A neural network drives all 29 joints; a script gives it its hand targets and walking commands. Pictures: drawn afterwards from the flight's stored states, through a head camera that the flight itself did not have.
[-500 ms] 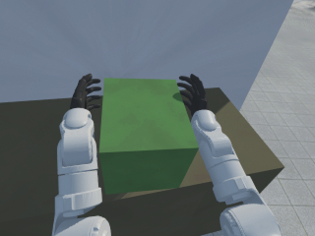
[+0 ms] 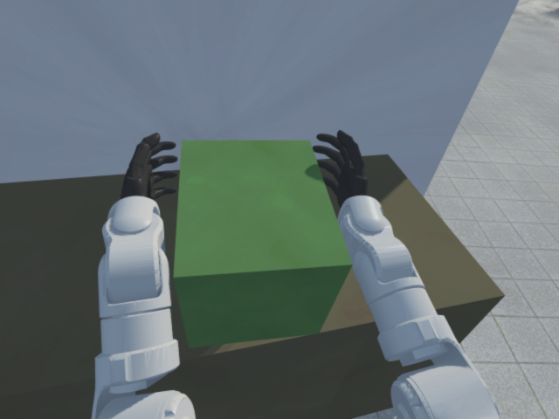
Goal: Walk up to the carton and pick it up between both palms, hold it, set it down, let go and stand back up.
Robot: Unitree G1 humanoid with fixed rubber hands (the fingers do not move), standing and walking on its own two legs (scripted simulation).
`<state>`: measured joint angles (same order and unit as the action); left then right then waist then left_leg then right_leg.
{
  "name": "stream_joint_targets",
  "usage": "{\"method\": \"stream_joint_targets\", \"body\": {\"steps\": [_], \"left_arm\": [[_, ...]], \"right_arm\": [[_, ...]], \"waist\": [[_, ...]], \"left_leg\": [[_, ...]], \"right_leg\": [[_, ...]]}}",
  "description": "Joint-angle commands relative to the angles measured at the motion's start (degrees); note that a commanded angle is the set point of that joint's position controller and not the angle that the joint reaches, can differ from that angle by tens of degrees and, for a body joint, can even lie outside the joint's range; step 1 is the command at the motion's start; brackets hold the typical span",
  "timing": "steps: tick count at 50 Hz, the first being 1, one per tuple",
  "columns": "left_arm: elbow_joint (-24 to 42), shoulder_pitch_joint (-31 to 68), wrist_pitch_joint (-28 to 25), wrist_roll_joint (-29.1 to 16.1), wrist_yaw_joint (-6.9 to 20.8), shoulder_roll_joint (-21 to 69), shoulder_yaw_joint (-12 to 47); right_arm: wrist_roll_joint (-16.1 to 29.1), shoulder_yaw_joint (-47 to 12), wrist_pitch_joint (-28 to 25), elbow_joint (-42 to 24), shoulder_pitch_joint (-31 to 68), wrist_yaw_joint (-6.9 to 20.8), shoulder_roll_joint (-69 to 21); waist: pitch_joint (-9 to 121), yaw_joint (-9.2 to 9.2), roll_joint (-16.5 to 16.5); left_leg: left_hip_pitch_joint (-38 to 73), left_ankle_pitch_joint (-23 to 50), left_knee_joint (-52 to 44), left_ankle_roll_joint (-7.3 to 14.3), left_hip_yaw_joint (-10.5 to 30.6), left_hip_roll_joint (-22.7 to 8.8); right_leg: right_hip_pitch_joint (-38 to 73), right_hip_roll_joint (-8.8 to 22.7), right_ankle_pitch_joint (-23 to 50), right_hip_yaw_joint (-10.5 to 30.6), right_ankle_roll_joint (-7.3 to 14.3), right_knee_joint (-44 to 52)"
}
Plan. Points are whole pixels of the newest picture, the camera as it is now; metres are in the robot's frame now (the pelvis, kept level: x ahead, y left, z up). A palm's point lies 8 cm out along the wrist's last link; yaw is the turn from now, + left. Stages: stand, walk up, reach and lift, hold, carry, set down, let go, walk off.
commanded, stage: hold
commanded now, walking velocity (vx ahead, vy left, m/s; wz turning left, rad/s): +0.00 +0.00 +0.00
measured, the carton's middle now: (252, 239) +0.33 +0.01 +0.12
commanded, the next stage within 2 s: none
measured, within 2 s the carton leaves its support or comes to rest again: neither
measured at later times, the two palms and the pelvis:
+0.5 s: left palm (140, 196) +0.35 +0.15 +0.19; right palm (350, 192) +0.36 -0.12 +0.18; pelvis +0.00 +0.00 +0.00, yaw +0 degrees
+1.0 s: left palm (142, 194) +0.36 +0.14 +0.19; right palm (351, 190) +0.36 -0.13 +0.18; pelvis +0.00 +0.00 +0.00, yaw +0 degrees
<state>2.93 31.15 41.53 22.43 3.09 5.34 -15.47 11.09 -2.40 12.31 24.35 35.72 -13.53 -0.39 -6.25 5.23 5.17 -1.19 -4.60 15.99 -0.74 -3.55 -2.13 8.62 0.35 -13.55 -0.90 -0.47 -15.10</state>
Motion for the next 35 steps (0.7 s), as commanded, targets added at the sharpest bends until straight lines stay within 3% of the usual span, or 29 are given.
{"method": "stream_joint_targets", "body": {"steps": [1, 3, 9, 14, 21, 27, 30, 33, 35], "left_arm": [[1.11, 29.93, -1.92, -6.68, 7.13, 27.16, 25.66], [0.03, 29.70, -1.94, -6.70, 6.95, 27.35, 25.46], [0.23, 29.79, -1.66, -6.49, 6.99, 28.20, 25.59], [-0.01, 30.67, -1.88, -6.48, 6.71, 28.31, 25.65], [-1.85, 31.80, -1.87, -5.44, 7.03, 27.80, 24.20], [-1.45, 31.15, -2.30, -6.46, 6.56, 28.63, 25.38], [-0.24, 30.22, -2.28, -6.45, 6.57, 28.37, 25.57], [-0.83, 29.98, -1.84, -5.89, 6.97, 27.56, 24.88], [-1.08, 29.84, -1.73, -5.48, 7.34, 27.25, 24.32]], "right_arm": [[1.06, -20.59, -1.75, -11.35, 34.22, 3.82, -27.35], [1.21, -21.00, -2.09, -12.10, 35.77, 3.90, -27.11], [1.13, -19.85, -2.28, -11.29, 35.42, 4.12, -27.14], [1.34, -20.43, -2.66, -11.39, 37.14, 4.39, -26.97], [0.21, -19.03, -2.49, -9.18, 37.22, 4.86, -26.93], [0.82, -19.75, -3.50, -10.48, 38.28, 4.64, -27.57], [1.47, -20.95, -3.32, -11.55, 37.49, 4.34, -27.74], [1.16, -19.84, -2.75, -10.20, 36.04, 4.15, -26.66], [0.62, -19.09, -2.38, -9.47, 34.87, 4.16, -26.83]], "waist": [[19.22, 0.67, -4.01], [19.53, -0.05, -4.07], [19.74, 0.98, -4.86], [20.69, 0.07, -5.09], [18.09, 0.22, -3.49], [20.61, 0.07, -5.11], [21.38, -0.17, -4.08], [19.57, 0.69, -5.18], [18.13, 0.88, -4.12]], "left_leg": [[18.53, 7.12, 0.80, 1.15, -0.32, 2.61], [18.11, 6.76, 1.12, 1.21, -0.43, 2.59], [19.08, 7.51, 1.08, 0.97, -0.26, 2.17], [19.01, 7.49, 1.16, 1.05, -0.35, 2.26], [17.88, 3.76, 0.17, 1.72, -0.47, 2.23], [18.73, 7.12, 1.39, 1.21, -0.40, 2.26], [19.60, 9.42, 1.77, 1.23, -0.19, 2.31], [18.99, 7.53, 1.12, 1.05, -0.52, 2.54], [18.16, 6.27, 0.54, 1.36, -0.46, 2.46]], "right_leg": [[-12.66, -2.43, 15.29, -3.36, -4.19, 3.33], [-13.06, -2.29, 15.38, -3.54, -4.33, 3.27], [-13.06, -2.61, 14.05, -3.75, -3.66, 3.56], [-13.59, -2.87, 13.11, -3.78, -3.78, 3.21], [-14.66, -2.73, 9.06, -4.16, -3.42, 3.86], [-13.74, -2.48, 13.11, -3.70, -3.73, 3.36], [-12.93, -2.79, 16.15, -3.93, -4.00, 2.93], [-13.04, -2.33, 14.81, -3.41, -4.09, 3.32], [-12.88, -2.37, 13.99, -3.62, -3.97, 3.44]]}}
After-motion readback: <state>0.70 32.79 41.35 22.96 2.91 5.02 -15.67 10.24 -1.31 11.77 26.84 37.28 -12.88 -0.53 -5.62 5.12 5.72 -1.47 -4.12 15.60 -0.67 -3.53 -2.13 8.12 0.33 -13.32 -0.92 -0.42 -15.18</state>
